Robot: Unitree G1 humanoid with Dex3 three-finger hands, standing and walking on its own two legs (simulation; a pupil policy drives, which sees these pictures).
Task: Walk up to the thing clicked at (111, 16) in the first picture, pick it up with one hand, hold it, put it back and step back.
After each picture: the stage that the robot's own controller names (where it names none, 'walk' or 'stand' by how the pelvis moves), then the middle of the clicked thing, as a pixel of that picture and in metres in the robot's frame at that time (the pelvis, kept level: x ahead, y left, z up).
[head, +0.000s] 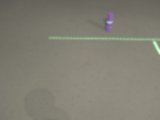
stand; (109, 22) +1.70 -0.31 -0.66
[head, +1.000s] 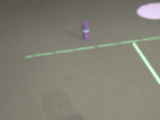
walk; (85, 31) +1.59 +0.09 -0.63
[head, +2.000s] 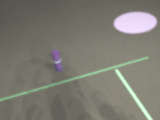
walk; (57, 61) +1.02 +0.32 -0.65
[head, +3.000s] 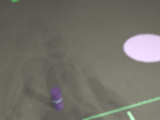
walk; (57, 99) +0.62 +0.22 -0.63
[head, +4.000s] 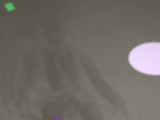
stand; out of the picture +0.41 +0.20 -0.64
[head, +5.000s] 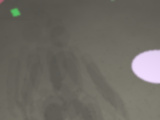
stand; out of the picture +0.40 +0.19 -0.66
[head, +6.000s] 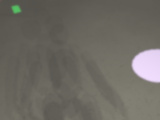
stand; out of the picture +0.41 +0.18 -0.66
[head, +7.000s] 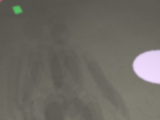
stand; out of the picture +0.40 +0.18 -0.66
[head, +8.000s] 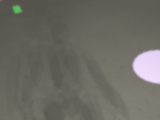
stand; out of the picture +0.40 +0.18 -0.66
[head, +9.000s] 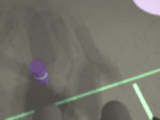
go down; (40, 73) +0.46 +0.20 -0.40
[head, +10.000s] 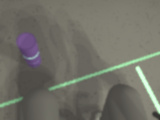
go down; (30, 52) +0.49 +0.22 -0.27
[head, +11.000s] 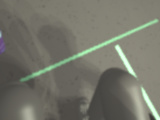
close in; out of the picture +0.48 +0.25 -0.18
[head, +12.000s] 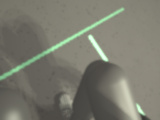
close; out of the picture +0.47 +0.28 -0.16
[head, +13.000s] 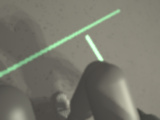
lift; out of the picture +0.44 +0.27 -0.17
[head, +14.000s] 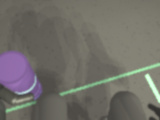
lift; (24, 81) +0.32 +0.20 -0.02
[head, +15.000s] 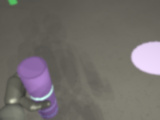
hold; (42, 92) +0.31 +0.15 +0.05
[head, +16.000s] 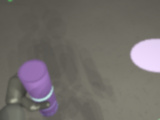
hold; (42, 92) +0.31 +0.15 +0.03
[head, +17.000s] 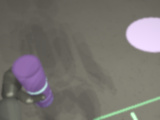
crouch; (37, 85) +0.34 +0.16 -0.01
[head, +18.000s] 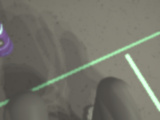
lower; out of the picture +0.49 +0.22 -0.04
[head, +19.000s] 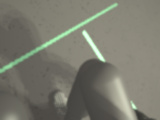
lower; out of the picture +0.46 +0.27 -0.17
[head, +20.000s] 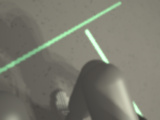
lower; out of the picture +0.45 +0.28 -0.17
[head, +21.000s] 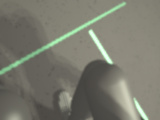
lower; out of the picture +0.45 +0.27 -0.17
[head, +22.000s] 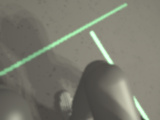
lower; out of the picture +0.44 +0.27 -0.17
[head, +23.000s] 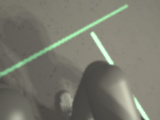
draw back; out of the picture +0.45 +0.25 -0.17
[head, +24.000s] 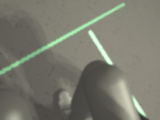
rise; out of the picture +0.44 +0.26 -0.17
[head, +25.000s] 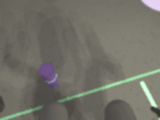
walk; (50, 76) +0.45 +0.18 -0.40
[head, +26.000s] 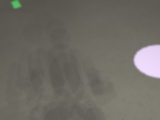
stand; out of the picture +0.39 +0.16 -0.60
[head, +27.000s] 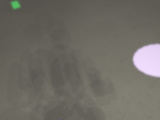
stand; out of the picture +0.40 +0.16 -0.60
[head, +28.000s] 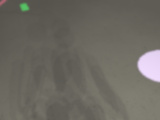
stand; out of the picture +0.40 +0.15 -0.65
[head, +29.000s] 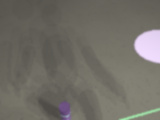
walk; (65, 112) +0.43 +0.12 -0.63
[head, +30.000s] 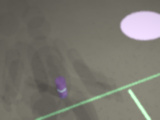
walk; (61, 88) +0.60 +0.18 -0.63
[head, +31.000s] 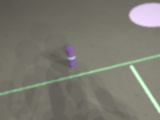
walk; (71, 57) +0.94 +0.17 -0.63
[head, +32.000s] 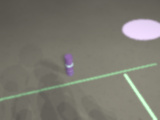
stand; (69, 65) +1.02 +0.16 -0.65
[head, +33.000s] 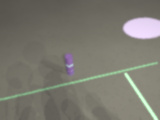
stand; (69, 65) +1.02 +0.17 -0.66
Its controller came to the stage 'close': yes
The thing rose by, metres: 0.68
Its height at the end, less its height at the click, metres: +0.00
